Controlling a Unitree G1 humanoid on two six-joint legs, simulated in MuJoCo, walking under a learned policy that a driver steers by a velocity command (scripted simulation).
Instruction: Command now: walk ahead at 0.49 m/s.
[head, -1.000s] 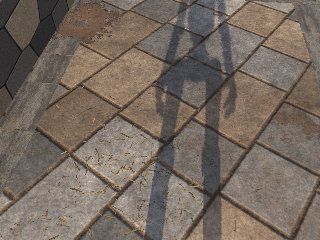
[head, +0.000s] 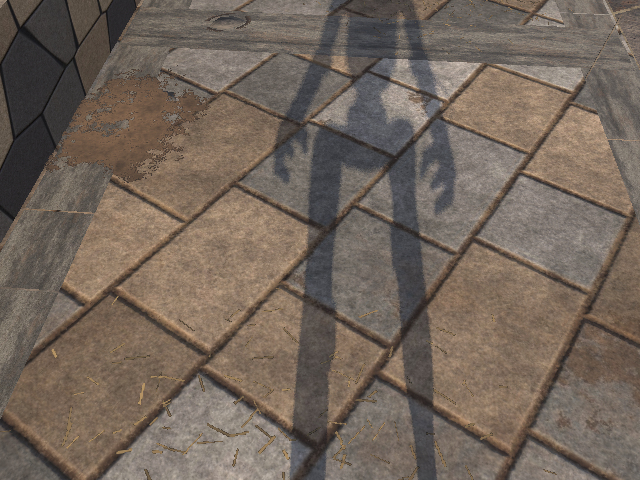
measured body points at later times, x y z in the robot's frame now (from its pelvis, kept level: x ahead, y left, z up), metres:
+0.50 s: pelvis +0.28 -0.09 +0.00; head +0.29 -0.10 +0.45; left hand +0.33 +0.18 -0.12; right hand +0.36 -0.35 -0.14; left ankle +0.27 +0.08 -0.65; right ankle +0.30 -0.16 -0.74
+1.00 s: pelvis +0.55 -0.02 -0.01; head +0.58 +0.00 +0.44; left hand +0.57 +0.25 -0.16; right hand +0.68 -0.28 -0.13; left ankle +0.62 +0.07 -0.74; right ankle +0.44 -0.17 -0.64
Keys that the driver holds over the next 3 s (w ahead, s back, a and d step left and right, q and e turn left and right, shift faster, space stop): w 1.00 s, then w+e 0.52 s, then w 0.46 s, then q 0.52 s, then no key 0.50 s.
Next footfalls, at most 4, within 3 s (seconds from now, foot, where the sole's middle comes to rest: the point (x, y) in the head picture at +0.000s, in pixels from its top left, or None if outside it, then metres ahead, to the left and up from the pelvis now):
0.30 right None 0.34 -0.17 -0.78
0.88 left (290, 418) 0.66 0.07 -0.78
1.46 right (388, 306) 0.95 -0.18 -0.78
2.00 left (335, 206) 1.31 -0.06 -0.78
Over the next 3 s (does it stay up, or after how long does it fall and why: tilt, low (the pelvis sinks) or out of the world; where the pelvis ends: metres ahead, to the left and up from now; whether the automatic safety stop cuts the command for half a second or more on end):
stays up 1.29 -0.13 -0.01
